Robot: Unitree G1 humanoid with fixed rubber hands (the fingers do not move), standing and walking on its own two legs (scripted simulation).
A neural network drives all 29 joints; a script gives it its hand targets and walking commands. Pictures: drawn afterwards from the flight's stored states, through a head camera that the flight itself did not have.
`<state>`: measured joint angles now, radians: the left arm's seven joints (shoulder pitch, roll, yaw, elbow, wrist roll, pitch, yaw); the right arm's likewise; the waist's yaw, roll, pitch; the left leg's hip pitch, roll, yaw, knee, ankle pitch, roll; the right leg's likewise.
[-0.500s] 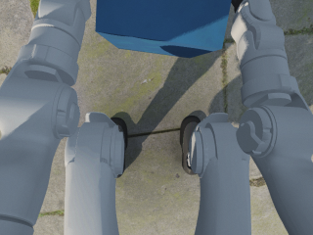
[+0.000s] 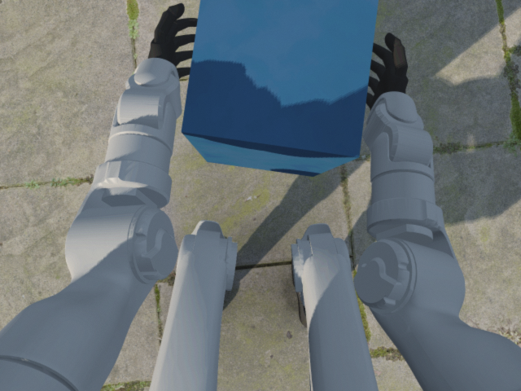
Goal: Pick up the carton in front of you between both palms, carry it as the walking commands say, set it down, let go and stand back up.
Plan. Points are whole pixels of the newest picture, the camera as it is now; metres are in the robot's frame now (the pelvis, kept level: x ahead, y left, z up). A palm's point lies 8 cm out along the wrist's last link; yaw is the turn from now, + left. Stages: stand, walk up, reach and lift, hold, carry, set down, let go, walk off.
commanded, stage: reach and lift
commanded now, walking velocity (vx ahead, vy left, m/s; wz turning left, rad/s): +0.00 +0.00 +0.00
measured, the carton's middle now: (273, 97) +0.52 +0.00 -0.14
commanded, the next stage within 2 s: none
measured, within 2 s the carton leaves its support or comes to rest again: neither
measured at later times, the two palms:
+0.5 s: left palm (118, 35) +0.48 +0.15 +0.08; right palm (459, 66) +0.47 -0.15 +0.08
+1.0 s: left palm out of the picture +0.43 +0.15 +0.23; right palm out of the picture +0.43 -0.15 +0.24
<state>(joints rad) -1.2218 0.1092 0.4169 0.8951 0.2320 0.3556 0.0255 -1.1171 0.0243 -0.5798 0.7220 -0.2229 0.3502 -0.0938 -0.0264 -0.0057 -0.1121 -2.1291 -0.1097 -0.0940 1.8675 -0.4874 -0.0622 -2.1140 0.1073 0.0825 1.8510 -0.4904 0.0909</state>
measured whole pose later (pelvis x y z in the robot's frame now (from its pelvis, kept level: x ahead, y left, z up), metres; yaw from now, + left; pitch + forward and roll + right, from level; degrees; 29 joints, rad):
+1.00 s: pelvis +0.09 +0.00 +0.26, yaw +1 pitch +19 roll +0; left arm -0.43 -0.11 0.32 0.59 0.20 0.35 0.04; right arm -0.42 0.14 -0.36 0.56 -0.20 0.34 -0.05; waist -0.01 -0.01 -0.19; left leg -0.87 -0.07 -0.13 0.92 -0.38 -0.03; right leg -0.87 0.08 0.14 0.92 -0.38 0.03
